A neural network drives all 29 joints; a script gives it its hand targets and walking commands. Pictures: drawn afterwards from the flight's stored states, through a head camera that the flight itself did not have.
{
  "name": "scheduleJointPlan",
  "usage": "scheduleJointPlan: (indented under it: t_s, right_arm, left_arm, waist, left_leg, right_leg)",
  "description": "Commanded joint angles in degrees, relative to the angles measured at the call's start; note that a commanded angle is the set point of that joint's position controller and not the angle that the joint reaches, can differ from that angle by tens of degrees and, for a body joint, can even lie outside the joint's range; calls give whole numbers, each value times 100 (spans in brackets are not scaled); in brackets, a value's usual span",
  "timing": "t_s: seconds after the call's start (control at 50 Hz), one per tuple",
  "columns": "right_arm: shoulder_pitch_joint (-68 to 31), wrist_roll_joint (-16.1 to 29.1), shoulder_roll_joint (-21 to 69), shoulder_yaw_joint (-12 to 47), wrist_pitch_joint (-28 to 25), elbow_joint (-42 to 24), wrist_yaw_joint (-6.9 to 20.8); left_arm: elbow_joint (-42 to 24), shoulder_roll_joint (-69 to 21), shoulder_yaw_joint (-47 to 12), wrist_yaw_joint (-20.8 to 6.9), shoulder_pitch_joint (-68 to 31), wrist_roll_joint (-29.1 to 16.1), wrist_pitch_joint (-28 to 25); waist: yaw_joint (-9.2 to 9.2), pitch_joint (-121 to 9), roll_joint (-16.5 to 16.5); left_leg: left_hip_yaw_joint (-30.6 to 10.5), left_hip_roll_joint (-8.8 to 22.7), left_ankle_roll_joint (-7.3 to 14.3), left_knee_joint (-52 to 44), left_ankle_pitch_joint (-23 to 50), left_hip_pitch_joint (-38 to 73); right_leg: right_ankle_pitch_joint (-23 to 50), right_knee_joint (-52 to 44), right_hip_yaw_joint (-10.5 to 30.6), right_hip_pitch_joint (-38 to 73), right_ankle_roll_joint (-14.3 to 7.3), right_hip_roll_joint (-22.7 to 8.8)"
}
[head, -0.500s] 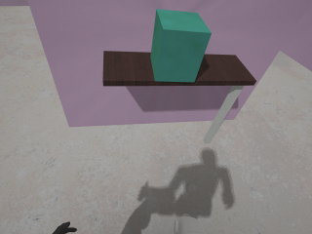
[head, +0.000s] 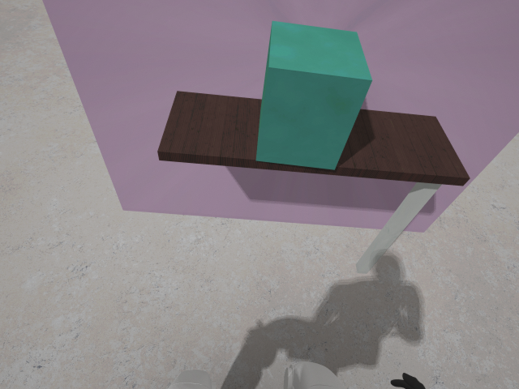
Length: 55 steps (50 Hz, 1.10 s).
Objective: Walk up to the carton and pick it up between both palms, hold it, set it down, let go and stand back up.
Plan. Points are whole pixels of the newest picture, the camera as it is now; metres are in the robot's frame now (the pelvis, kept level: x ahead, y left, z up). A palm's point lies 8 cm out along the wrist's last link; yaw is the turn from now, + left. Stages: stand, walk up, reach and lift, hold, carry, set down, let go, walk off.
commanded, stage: walk up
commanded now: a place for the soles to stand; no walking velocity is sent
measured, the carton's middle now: (304, 98) +0.73 -0.06 +0.04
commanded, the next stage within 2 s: none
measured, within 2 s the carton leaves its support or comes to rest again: neither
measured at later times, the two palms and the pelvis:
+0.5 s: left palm (197, 377) +0.16 +0.11 -0.13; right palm (485, 339) +0.25 -0.40 -0.10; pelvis +0.11 -0.16 -0.01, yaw +5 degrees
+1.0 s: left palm (236, 352) +0.19 +0.05 -0.07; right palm (489, 295) +0.32 -0.43 -0.08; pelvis +0.16 -0.21 +0.03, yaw +7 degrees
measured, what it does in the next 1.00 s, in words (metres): steps to the right: right foot, then left foot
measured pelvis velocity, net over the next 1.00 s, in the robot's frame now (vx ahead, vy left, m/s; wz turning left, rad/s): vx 0.16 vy -0.21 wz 0.12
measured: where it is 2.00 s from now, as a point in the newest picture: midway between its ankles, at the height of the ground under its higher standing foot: (276, 365)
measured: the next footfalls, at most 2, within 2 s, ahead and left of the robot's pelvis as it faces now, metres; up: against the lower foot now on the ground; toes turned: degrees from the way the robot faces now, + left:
right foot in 0.20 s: +0.20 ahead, -0.26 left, +0.00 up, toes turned -3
left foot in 0.48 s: +0.20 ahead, -0.07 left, +0.00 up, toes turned +7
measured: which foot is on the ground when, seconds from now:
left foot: down 0.00-0.22, up 0.24-0.46, down 0.48-1.00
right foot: up 0.00-0.18, down 0.20-1.00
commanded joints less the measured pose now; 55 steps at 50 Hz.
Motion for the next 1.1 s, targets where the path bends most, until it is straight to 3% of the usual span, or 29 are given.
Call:
scheduleJointPlan:
  t_s: [0.0,0.04,0.08,0.12,0.14,0.16,0.18,0.2,0.22,0.24,0.26,0.28,0.32,0.36,0.4,0.44,0.46,0.48,0.5,0.52,0.54,0.58,0.6,0.62,0.64,0.7,0.74,0.88,1.08]
  right_arm:
    - [89,-32,-1462,-566,-210,-418,-58]
    - [-17,-60,-1552,-602,-240,-418,-41]
    - [-66,-78,-1653,-658,-227,-451,-15]
    - [-337,-85,-1724,-704,-162,-513,31]
    - [-593,-78,-1724,-694,-117,-529,57]
    - [-506,-88,-1464,-611,-71,-525,72]
    - [13,-33,-953,-446,-27,-439,99]
    - [168,234,-648,-339,-16,-706,125]
    - [67,295,-954,-478,91,-721,17]
    - [-221,237,-1172,-514,125,-737,11]
    - [-277,258,-1135,-492,106,-664,48]
    - [-141,260,-1072,-460,87,-515,49]
    - [200,211,-1037,-491,18,-395,96]
    - [83,214,-1016,-490,-15,-459,170]
    - [185,237,-949,-449,-19,-447,241]
    - [760,245,-883,-448,-92,-267,292]
    - [851,195,-1055,-477,-121,-254,291]
    - [400,93,-1546,-581,-131,-440,249]
    - [-16,207,-1800,-691,-10,-448,231]
    - [-399,281,-1605,-601,26,-477,238]
    - [-523,303,-1388,-482,24,-480,256]
    - [-805,289,-1268,-349,31,-547,293]
    - [-775,346,-1064,-272,23,-562,350]
    - [-602,377,-915,-242,48,-502,371]
    - [-627,342,-942,-238,79,-414,345]
    - [-723,284,-898,-200,64,-309,358]
    - [-732,269,-855,-180,63,-253,362]
    - [-1025,263,-848,-155,180,-14,307]
    - [-1006,242,-920,-170,126,462,323]
  left_arm:
    - [-964,402,185,-69,-189,-84,-261]
    - [-1121,280,180,-130,-361,-156,-283]
    - [-1206,187,195,-187,-361,-196,-348]
    - [-1142,162,275,-224,65,-247,-431]
    - [-1029,233,360,-233,586,-271,-477]
    - [-854,461,477,-205,1120,-239,-527]
    - [-671,773,597,-163,1553,-175,-579]
    - [-924,1405,626,-105,1255,-21,-624]
    - [-1170,1533,657,-40,430,-143,-535]
    - [-1205,1332,559,19,141,-264,-547]
    - [-1138,1311,533,81,159,-268,-571]
    - [-1117,1255,507,165,34,-199,-572]
    - [-987,859,341,178,-191,-177,-587]
    - [-880,706,260,213,-219,-149,-601]
    - [-818,704,180,283,-330,-168,-626]
    - [-826,633,31,262,-753,-287,-629]
    - [-800,405,-69,221,-567,-335,-641]
    - [-929,22,-173,166,-366,-417,-632]
    - [-786,363,1,230,-228,-457,-481]
    - [-665,448,20,252,-273,-412,-409]
    - [-655,394,-1,226,-301,-437,-456]
    - [-490,447,23,184,328,-403,-659]
    - [-475,642,83,198,342,-341,-749]
    - [-484,862,129,200,227,-355,-810]
    - [-483,820,111,205,145,-386,-837]
    - [-514,681,30,253,332,-382,-860]
    - [-533,681,21,275,496,-382,-834]
    - [-739,584,48,294,496,-404,-732]
    - [-715,552,135,268,624,-351,-731]
  waist:
    - [-270,-160,1870]
    - [-264,-145,2021]
    - [-265,-331,2152]
    - [-24,-632,2197]
    - [333,-764,1943]
    - [586,-943,1287]
    - [742,-1288,97]
    - [733,-1403,-1387]
    - [565,-1259,-1027]
    - [467,-743,-426]
    - [465,-356,-318]
    - [429,-242,-439]
    - [214,-408,-520]
    - [125,-455,-344]
    - [-51,-629,-129]
    - [-543,-961,227]
    - [-605,-1159,739]
    - [-422,-1101,1826]
    - [-305,-959,1473]
    - [-247,-755,1366]
    - [-252,-557,1363]
    - [94,-852,1312]
    - [83,-962,1055]
    - [-126,-1013,787]
    - [-207,-926,948]
    - [-105,-1025,736]
    - [-68,-1194,429]
    - [-56,-980,247]
    - [-48,-717,438]
  left_leg:
    - [-2404,1787,1569,-2435,1412,1002]
    - [-2047,1706,1485,-2245,1735,810]
    - [-1724,1562,1317,-2055,1505,537]
    - [-1263,1326,1116,-1759,906,-181]
    - [-1025,1200,1004,-1433,477,-895]
    - [-770,931,784,-680,333,-1416]
    - [-208,294,486,854,237,-1685]
    - [156,-538,22,2331,-1394,-2418]
    - [-245,-148,66,2996,-2090,-2254]
    - [-584,0,67,3354,-1566,-2403]
    - [-526,163,76,3370,-1142,-2637]
    - [-455,315,93,3267,-1005,-2540]
    - [-505,403,90,2605,-1248,-1745]
    - [-526,384,96,1680,-1525,-1373]
    - [-420,393,107,570,-702,-717]
    - [-250,224,257,-1270,1107,1120]
    - [-879,339,354,-1837,1446,1705]
    - [-3137,1441,765,-2756,326,1435]
    - [-3818,2141,1408,-3017,-376,326]
    - [-3503,1994,1676,-2833,-378,145]
    - [-2877,1645,1532,-2676,358,171]
    - [-1753,1118,836,-2098,1607,-49]
    - [-1183,712,494,-1620,1796,-227]
    - [-652,268,265,-1186,1721,116]
    - [-535,243,191,-1182,1614,348]
    - [-581,356,301,-1413,2491,597]
    - [-520,394,320,-1462,2676,704]
    - [-324,313,136,-1792,1476,618]
    - [-358,427,127,-2105,1308,751]
  right_leg:
    - [201,-241,701,-1456,120,-583]
    - [278,-948,646,-1258,67,-677]
    - [523,-1724,443,-701,-49,-644]
    - [849,-2483,-67,591,-189,-384]
    - [1399,-2985,-474,1734,-267,-165]
    - [1654,-3262,-636,2746,-338,102]
    - [1349,-3428,-524,3422,-485,263]
    - [-127,-4946,2647,3103,-1302,-1502]
    - [-1596,-6038,4428,2250,-2175,-2350]
    - [-2109,-6237,4490,1937,-2210,-2315]
    - [-1572,-5929,3907,1913,-2150,-2191]
    - [-832,-5611,3415,1764,-2152,-2098]
    - [-67,-5270,2621,1237,-2043,-1960]
    - [404,-5152,2448,1074,-1950,-2048]
    - [1779,-4896,2073,1004,-1755,-2123]
    - [2685,-4073,997,193,-1188,-1695]
    - [2380,-3441,501,-212,-799,-1355]
    - [1236,-2415,-155,-641,-235,-569]
    - [-694,-2318,36,239,-188,-65]
    - [-586,-2247,288,337,-217,-162]
    - [-216,-2789,280,293,-218,-107]
    - [1685,-4226,394,1300,-351,-293]
    - [2151,-4668,885,1646,-446,-608]
    - [2369,-4952,1425,1448,-500,-983]
    - [2852,-4954,1499,1392,-557,-1162]
    - [4437,-4719,855,1726,-295,-948]
    - [4757,-4698,644,1976,-171,-830]
    - [3889,-5255,665,1977,-93,-902]
    - [2477,-5714,589,1774,-46,-780]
